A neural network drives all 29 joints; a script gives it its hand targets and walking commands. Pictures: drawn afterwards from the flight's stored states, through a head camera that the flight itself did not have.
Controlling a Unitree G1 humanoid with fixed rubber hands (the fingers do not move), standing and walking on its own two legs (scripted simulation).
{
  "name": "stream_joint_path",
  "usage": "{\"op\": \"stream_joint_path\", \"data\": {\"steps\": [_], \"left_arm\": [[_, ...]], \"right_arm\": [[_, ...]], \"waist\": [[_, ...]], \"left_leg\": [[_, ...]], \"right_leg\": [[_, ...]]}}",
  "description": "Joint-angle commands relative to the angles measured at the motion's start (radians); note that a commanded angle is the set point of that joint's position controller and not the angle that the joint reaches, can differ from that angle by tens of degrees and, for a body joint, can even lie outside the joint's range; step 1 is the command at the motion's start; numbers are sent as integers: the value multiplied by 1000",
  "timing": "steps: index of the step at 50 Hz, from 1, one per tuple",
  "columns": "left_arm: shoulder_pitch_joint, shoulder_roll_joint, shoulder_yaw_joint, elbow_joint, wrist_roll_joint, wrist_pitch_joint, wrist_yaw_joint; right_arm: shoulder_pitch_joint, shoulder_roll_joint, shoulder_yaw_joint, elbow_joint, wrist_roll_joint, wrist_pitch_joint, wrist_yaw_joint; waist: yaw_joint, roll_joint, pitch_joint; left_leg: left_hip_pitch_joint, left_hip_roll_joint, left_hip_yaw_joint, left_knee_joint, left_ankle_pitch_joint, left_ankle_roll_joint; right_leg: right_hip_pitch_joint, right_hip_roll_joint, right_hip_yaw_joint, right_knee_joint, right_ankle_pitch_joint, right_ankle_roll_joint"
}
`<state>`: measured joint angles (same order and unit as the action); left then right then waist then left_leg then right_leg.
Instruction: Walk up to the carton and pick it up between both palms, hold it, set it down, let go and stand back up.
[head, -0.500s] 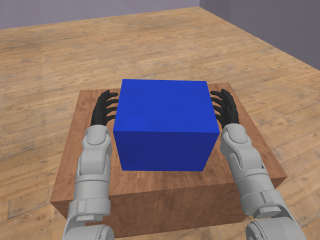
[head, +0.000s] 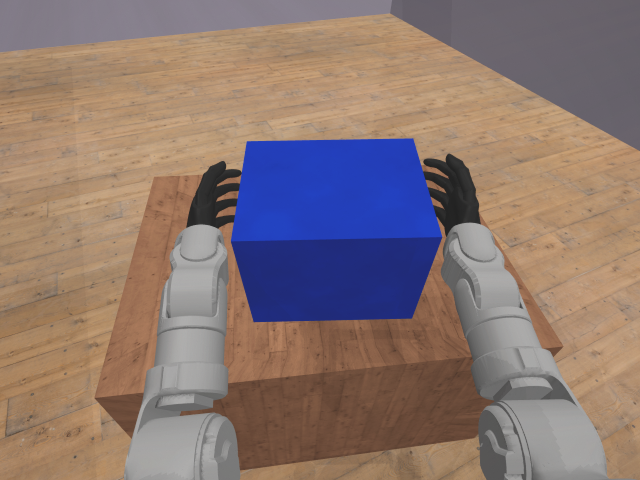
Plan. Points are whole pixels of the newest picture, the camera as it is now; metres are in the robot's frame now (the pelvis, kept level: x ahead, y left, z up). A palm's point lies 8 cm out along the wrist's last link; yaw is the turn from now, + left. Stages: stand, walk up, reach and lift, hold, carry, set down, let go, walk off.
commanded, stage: reach and lift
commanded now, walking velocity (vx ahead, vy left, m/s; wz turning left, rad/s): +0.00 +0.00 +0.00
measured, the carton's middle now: (331, 232) +0.41 +0.00 +0.10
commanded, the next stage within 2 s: hold in 0.62 s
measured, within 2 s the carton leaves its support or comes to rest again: neither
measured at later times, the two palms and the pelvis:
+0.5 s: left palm (187, 232) +0.36 +0.18 +0.15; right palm (446, 226) +0.37 -0.14 +0.15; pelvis +0.00 +0.00 +0.00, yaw +2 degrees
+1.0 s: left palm (182, 225) +0.34 +0.17 +0.18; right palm (457, 219) +0.35 -0.14 +0.18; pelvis -0.01 +0.00 +0.00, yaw +2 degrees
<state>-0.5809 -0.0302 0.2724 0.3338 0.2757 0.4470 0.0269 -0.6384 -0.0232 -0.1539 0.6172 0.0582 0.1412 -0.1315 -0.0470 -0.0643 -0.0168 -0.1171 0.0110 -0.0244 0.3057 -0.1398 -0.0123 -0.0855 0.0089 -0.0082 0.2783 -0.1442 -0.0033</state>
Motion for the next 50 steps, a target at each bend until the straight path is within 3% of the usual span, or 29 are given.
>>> {"op": "stream_joint_path", "data": {"steps": [1,5,7,9,11,13,14,15,17,19,20,22,24,27,28,29,30,31,33,34,35,36,39,41,43,46,50], "left_arm": [[-520,-552,-493,-195,-135,-50,-134],[-404,-449,-337,-138,-37,34,-194],[-444,-451,-328,-171,-32,48,-225],[-543,-500,-413,-282,-82,33,-227],[-645,-562,-563,-444,-167,2,-202],[-655,-582,-666,-511,-216,-17,-167],[-652,-570,-674,-520,-217,-14,-153],[-620,-546,-665,-497,-204,1,-145],[-523,-487,-569,-369,-131,57,-156],[-404,-454,-444,-225,-47,127,-193],[-374,-447,-376,-173,-11,154,-217],[-411,-459,-320,-157,8,169,-254],[-536,-509,-387,-300,-45,138,-252],[-653,-618,-654,-620,-217,65,-175],[-665,-613,-707,-648,-240,51,-146],[-622,-583,-710,-635,-243,55,-125],[-553,-534,-674,-574,-213,75,-118],[-482,-490,-602,-478,-157,108,-125],[-326,-403,-365,-215,-5,198,-179],[-313,-381,-272,-114,43,229,-218],[-532,-424,-311,-249,-17,228,-280],[-559,-414,-305,-279,-16,223,-296],[-644,-452,-401,-409,-70,180,-274],[-667,-463,-441,-437,-109,146,-254],[-625,-443,-401,-373,-90,140,-249],[-604,-423,-353,-312,-50,156,-259],[-640,-448,-385,-323,-64,148,-250]], "right_arm": [[-631,559,517,-337,97,-64,86],[-476,518,461,-175,70,21,60],[-504,533,438,-203,66,18,64],[-577,553,466,-300,93,-16,71],[-659,583,537,-456,143,-58,64],[-672,574,585,-562,177,-69,50],[-650,559,595,-556,175,-55,42],[-600,530,579,-520,170,-31,37],[-497,467,496,-345,119,29,39],[-391,418,390,-175,67,82,60],[-383,415,342,-116,42,94,71],[-473,425,314,-150,23,80,98],[-626,491,383,-319,63,18,110],[-793,562,613,-693,221,-74,88],[-823,553,664,-753,249,-76,73],[-773,527,678,-739,256,-53,57],[-685,490,657,-665,237,-15,44],[-584,459,599,-527,197,36,37],[-414,397,438,-198,108,130,56],[-382,380,353,-78,63,160,82],[-562,412,375,-175,103,162,88],[-595,448,372,-195,112,155,88],[-644,535,438,-323,136,77,73],[-673,541,503,-400,172,64,52],[-625,518,492,-345,153,76,44],[-602,493,437,-291,105,70,60],[-671,496,428,-336,94,25,76]], "waist": [[20,51,-523],[11,-7,-226],[0,9,-214],[-10,53,-323],[-27,110,-511],[-50,159,-601],[-50,154,-571],[-61,156,-518],[-67,133,-310],[-74,92,-94],[-58,66,-30],[-39,40,-80],[-21,67,-278],[-5,124,-722],[-2,144,-774],[-7,142,-725],[-17,130,-608],[-24,105,-422],[-9,24,-32],[-6,-10,61],[-27,-7,-41],[-12,37,-76],[-52,80,-297],[-65,85,-404],[-67,64,-333],[-51,49,-221],[-48,63,-290]], "left_leg": [[235,-55,40,67,422,-20],[120,-62,64,-45,147,23],[105,-64,71,-67,108,29],[169,-63,63,-33,218,5],[280,-62,40,52,433,-35],[357,-55,17,111,552,-66],[347,-52,11,113,554,-69],[339,-46,12,98,507,-69],[282,-39,21,39,308,-54],[192,-27,32,-53,74,-28],[135,-25,40,-94,-21,-15],[110,-29,58,-123,-67,7],[158,-42,62,-75,95,1],[421,-44,24,109,662,-54],[448,-40,8,144,744,-65],[424,-35,0,152,747,-71],[392,-29,3,132,656,-66],[322,-29,13,86,485,-52],[142,-26,53,-67,17,2],[78,-25,72,-121,-142,27],[72,-62,116,-155,-161,38],[89,-52,95,-141,-112,41],[208,-63,82,-29,216,-6],[262,-79,64,26,330,-19],[237,-75,65,1,250,-13],[173,-55,75,-63,80,5],[215,-47,76,-40,132,1]], "right_leg": [[227,40,-52,20,490,51],[202,16,-48,-27,264,72],[191,7,-56,-29,214,69],[176,22,-67,-17,264,59],[198,39,-73,15,423,49],[175,49,-74,25,492,38],[165,51,-72,20,491,35],[138,53,-74,5,425,34],[75,43,-83,-37,206,30],[38,32,-86,-70,-3,25],[53,26,-88,-85,-71,22],[83,19,-91,-77,-100,23],[131,21,-92,-50,44,24],[208,60,-85,30,513,27],[214,64,-76,36,577,25],[212,65,-71,31,572,23],[188,61,-68,11,496,23],[154,51,-67,-18,350,28],[78,26,-73,-79,-44,36],[54,20,-84,-87,-212,34],[36,7,-41,-120,-270,17],[93,3,-42,-116,-228,5],[267,15,-69,-37,237,45],[295,21,-75,-1,414,70],[256,20,-80,-13,353,74],[199,18,-93,-48,130,53],[187,27,-102,-47,108,37]]}}
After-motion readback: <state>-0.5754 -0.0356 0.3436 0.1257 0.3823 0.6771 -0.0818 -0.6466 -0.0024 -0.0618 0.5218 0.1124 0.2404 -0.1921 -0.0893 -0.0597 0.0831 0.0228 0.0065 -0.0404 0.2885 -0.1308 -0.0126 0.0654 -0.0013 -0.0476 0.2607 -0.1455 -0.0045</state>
